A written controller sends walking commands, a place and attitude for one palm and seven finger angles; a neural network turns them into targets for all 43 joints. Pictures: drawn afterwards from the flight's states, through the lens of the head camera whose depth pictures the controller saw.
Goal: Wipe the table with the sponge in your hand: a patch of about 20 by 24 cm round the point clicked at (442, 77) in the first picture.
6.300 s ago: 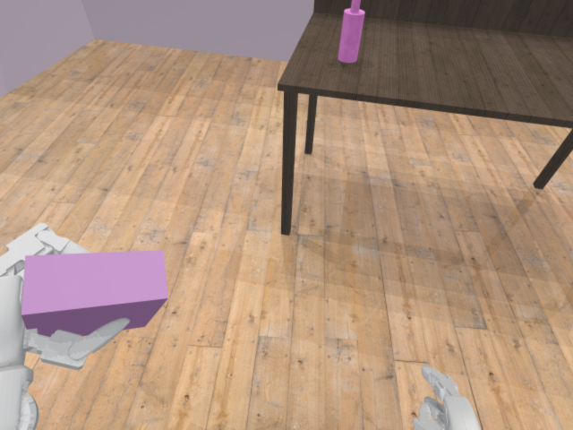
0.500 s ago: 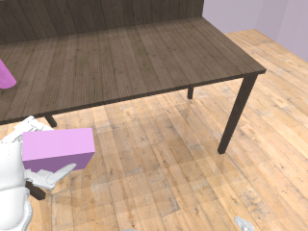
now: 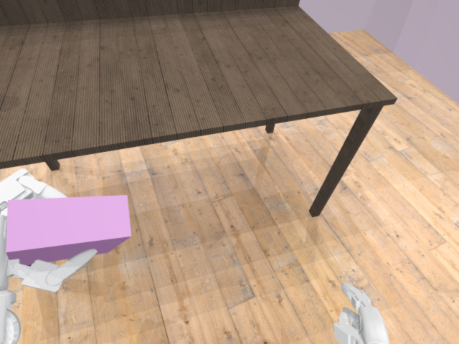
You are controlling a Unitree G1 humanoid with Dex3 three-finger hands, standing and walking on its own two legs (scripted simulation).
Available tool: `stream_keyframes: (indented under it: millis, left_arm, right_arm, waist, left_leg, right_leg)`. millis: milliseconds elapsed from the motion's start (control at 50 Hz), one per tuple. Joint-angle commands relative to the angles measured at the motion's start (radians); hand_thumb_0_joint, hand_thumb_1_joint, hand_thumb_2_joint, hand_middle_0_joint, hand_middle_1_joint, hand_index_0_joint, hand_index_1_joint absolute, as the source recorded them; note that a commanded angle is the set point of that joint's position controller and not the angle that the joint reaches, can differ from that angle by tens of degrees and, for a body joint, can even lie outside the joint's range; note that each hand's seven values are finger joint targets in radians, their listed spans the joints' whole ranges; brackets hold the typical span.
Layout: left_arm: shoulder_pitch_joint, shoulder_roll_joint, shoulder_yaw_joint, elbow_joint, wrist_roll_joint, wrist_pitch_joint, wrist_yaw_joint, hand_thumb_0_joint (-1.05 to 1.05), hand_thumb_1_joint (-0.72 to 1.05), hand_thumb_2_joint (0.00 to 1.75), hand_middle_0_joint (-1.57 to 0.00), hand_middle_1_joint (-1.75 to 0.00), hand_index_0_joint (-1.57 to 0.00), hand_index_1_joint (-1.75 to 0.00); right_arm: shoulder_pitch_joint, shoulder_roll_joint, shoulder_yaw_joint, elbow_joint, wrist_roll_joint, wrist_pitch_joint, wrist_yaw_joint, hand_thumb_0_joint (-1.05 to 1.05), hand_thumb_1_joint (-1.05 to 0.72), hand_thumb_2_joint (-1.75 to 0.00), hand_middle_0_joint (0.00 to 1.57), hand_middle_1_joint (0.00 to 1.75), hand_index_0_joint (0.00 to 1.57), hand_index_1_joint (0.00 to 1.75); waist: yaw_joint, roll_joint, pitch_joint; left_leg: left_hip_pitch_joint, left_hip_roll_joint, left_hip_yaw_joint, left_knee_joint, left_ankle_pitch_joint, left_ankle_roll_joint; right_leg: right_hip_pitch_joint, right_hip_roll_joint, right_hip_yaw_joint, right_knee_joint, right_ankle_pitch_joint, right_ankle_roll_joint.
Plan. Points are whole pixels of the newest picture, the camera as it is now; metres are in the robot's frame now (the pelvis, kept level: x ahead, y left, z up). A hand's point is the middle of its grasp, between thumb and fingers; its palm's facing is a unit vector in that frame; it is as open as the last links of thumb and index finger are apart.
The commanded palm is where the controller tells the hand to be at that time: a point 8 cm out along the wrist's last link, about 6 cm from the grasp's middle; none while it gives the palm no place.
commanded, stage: come to a stop and stand still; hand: left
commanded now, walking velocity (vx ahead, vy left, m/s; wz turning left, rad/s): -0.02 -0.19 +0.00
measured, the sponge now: (85, 230) +0.22 +0.22 +0.14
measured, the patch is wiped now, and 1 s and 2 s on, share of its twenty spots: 0.00 0.00 0.00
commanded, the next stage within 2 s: look again from close up in 1.00 s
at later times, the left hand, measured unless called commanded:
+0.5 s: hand (75, 257) +0.18 +0.20 +0.16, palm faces +0.32 -0.83 -0.45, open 9.5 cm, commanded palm +0.13 +0.25 +0.18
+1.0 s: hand (50, 288) +0.15 +0.21 +0.16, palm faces +0.35 -0.84 -0.40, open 9.5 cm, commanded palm +0.10 +0.26 +0.18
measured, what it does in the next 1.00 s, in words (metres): steps on the spot: right foot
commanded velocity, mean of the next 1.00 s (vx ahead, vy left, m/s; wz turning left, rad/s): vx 0.00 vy -0.02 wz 0.00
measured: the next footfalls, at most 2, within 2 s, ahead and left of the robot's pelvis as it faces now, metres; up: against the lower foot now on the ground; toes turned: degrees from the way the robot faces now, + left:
right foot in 0.24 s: +0.01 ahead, -0.11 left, +0.00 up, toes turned -6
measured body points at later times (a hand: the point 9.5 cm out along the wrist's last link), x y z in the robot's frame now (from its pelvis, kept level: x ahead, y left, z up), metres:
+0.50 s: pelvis -0.04 -0.03 +0.00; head -0.01 -0.03 +0.45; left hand +0.16 +0.24 +0.18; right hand +0.10 -0.28 -0.10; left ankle -0.04 +0.10 -0.73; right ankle -0.03 -0.10 -0.73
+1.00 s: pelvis -0.07 -0.02 +0.00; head -0.07 -0.01 +0.45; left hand +0.12 +0.26 +0.18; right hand +0.08 -0.25 -0.09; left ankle -0.03 +0.09 -0.73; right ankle -0.03 -0.10 -0.73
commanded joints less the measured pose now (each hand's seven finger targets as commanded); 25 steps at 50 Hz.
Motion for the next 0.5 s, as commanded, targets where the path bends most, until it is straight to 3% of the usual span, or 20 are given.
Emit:
stream_keyframes:
  millis: [0, 100, 160, 200, 240, 260, 280, 300, 320, 360, 380, 440, 480]
  left_arm:
    - [-0.134, 0.177, 0.108, -0.313, -0.001, -0.09, 0.007, 0.0, 0.1, 1.3, -1.2, -1.6, -1.2, -1.6]
    - [-0.058, 0.142, 0.097, -0.278, -0.022, -0.058, -0.002, 0.0, 0.1, 1.3, -1.2, -1.6, -1.2, -1.6]
    - [-0.018, 0.133, 0.106, -0.244, -0.029, -0.043, -0.009, 0.0, 0.1, 1.3, -1.2, -1.6, -1.2, -1.6]
    - [-0.013, 0.135, 0.111, -0.241, -0.03, -0.038, -0.01, 0.0, 0.1, 1.3, -1.2, -1.6, -1.2, -1.6]
    - [-0.002, 0.158, 0.136, -0.214, -0.031, -0.035, -0.005, 0.0, 0.1, 1.3, -1.2, -1.6, -1.2, -1.6]
    - [-0.004, 0.167, 0.144, -0.205, -0.037, -0.034, -0.003, 0.0, 0.1, 1.3, -1.2, -1.6, -1.2, -1.6]
    - [0.007, 0.169, 0.147, -0.197, -0.048, -0.023, -0.004, 0.0, 0.1, 1.3, -1.2, -1.6, -1.2, -1.6]
    - [0.014, 0.175, 0.149, -0.195, -0.053, -0.02, -0.003, 0.0, 0.1, 1.3, -1.2, -1.6, -1.2, -1.6]
    - [0.039, 0.189, 0.17, -0.182, -0.05, -0.02, -0.001, 0.0, 0.1, 1.3, -1.2, -1.6, -1.2, -1.6]
    - [0.04, 0.189, 0.169, -0.219, -0.047, -0.022, 0.0, 0.0, 0.1, 1.3, -1.2, -1.6, -1.2, -1.6]
    - [0.012, 0.198, 0.178, -0.255, -0.043, -0.026, 0.002, 0.0, 0.1, 1.3, -1.2, -1.6, -1.2, -1.6]
    - [0.035, 0.183, 0.164, -0.259, -0.039, -0.036, 0.014, 0.0, 0.1, 1.3, -1.2, -1.6, -1.2, -1.6]
    - [-0.002, 0.183, 0.15, -0.286, -0.039, -0.04, 0.018, 0.0, 0.1, 1.3, -1.2, -1.6, -1.2, -1.6]
  right_arm:
    - [-0.042, -0.118, -0.026, -0.139, -0.018, -0.082, 0.007, 0.0, -0.9, -0.9, 0.2, 0.3, 0.2, 0.3]
    - [-0.019, -0.125, -0.027, -0.149, -0.005, -0.092, 0.04, 0.0, -0.9, -0.9, 0.2, 0.3, 0.2, 0.3]
    - [-0.022, -0.123, -0.022, -0.157, 0.0, -0.079, 0.046, 0.0, -0.9, -0.9, 0.2, 0.3, 0.2, 0.3]
    - [-0.031, -0.117, -0.016, -0.165, 0.002, -0.07, 0.044, 0.0, -0.9, -0.9, 0.2, 0.3, 0.2, 0.3]
    - [-0.034, -0.106, -0.011, -0.172, 0.008, -0.056, 0.038, 0.0, -0.9, -0.9, 0.2, 0.3, 0.2, 0.3]
    - [-0.029, -0.096, -0.009, -0.17, 0.009, -0.051, 0.034, 0.0, -0.9, -0.9, 0.2, 0.3, 0.2, 0.3]
    - [-0.029, -0.091, -0.013, -0.171, 0.017, -0.048, 0.031, 0.0, -0.9, -0.9, 0.2, 0.3, 0.2, 0.3]
    - [-0.037, -0.088, -0.011, -0.17, 0.018, -0.047, 0.027, 0.0, -0.9, -0.9, 0.2, 0.3, 0.2, 0.3]
    - [-0.049, -0.081, -0.005, -0.167, 0.015, -0.041, 0.023, 0.0, -0.9, -0.9, 0.2, 0.3, 0.2, 0.3]
    - [-0.068, -0.079, 0.0, -0.168, 0.013, -0.034, 0.018, 0.0, -0.9, -0.9, 0.2, 0.3, 0.2, 0.3]
    - [-0.09, -0.08, 0.003, -0.172, 0.01, -0.032, 0.015, 0.0, -0.9, -0.9, 0.2, 0.3, 0.2, 0.3]
    - [-0.059, -0.091, 0.0, -0.157, 0.003, -0.033, -0.001, 0.0, -0.9, -0.9, 0.2, 0.3, 0.2, 0.3]
    - [-0.05, -0.109, -0.014, -0.154, 0.002, -0.038, -0.009, 0.0, -0.9, -0.9, 0.2, 0.3, 0.2, 0.3]
  waist:
    - [-0.029, 0.314, -0.132]
    - [-0.045, 0.285, -0.159]
    - [-0.046, 0.28, -0.17]
    - [-0.045, 0.238, -0.174]
    - [-0.05, 0.131, -0.214]
    - [-0.055, 0.051, -0.231]
    - [-0.053, -0.068, -0.242]
    - [-0.051, -0.107, -0.218]
    - [-0.041, -0.111, -0.208]
    - [-0.033, -0.076, -0.18]
    - [-0.031, -0.044, -0.181]
    - [-0.038, -0.024, -0.182]
    - [-0.044, 0.037, -0.185]
  left_leg:
    - [0.104, 0.304, -0.238, -0.167, 0.661, 0.082]
    - [0.174, 0.284, -0.161, -0.102, 0.726, 0.059]
    - [0.137, 0.273, -0.132, -0.081, 0.648, 0.039]
    - [0.088, 0.256, -0.122, -0.057, 0.559, 0.019]
    - [-0.026, 0.203, -0.079, 0.008, 0.384, -0.01]
    - [-0.052, 0.157, -0.043, 0.06, 0.264, -0.03]
    - [-0.072, 0.097, -0.026, 0.131, 0.144, -0.047]
    - [-0.116, 0.053, -0.038, 0.185, -0.044, -0.051]
    - [-0.157, 0.037, -0.063, 0.236, -0.148, -0.045]
    - [-0.176, 0.036, -0.087, 0.274, -0.176, -0.039]
    - [-0.173, 0.038, -0.085, 0.242, -0.156, -0.039]
    - [-0.105, 0.028, -0.058, 0.075, -0.013, -0.036]
    - [0.007, 0.053, -0.075, -0.051, 0.132, -0.027]
  right_leg:
    - [-0.069, 0.006, 0.015, 0.167, -0.138, 0.013]
    - [-0.048, 0.041, -0.028, 0.018, -0.047, 0.02]
    - [0.028, 0.048, -0.044, -0.094, 0.031, 0.02]
    - [0.099, 0.034, -0.04, -0.173, 0.123, 0.019]
    - [0.219, -0.041, 0.034, -0.158, 0.423, -0.006]
    - [0.221, -0.107, 0.099, -0.144, 0.551, -0.032]
    - [0.22, -0.171, 0.17, -0.156, 0.657, -0.073]
    - [0.211, -0.217, 0.21, -0.178, 0.704, -0.108]
    - [0.211, -0.241, 0.222, -0.195, 0.692, -0.123]
    - [0.182, -0.244, 0.2, -0.212, 0.567, -0.131]
    - [0.18, -0.231, 0.182, -0.202, 0.524, -0.127]
    - [0.188, -0.183, 0.141, -0.179, 0.46, -0.106]
    - [0.138, -0.149, 0.115, -0.149, 0.344, -0.066]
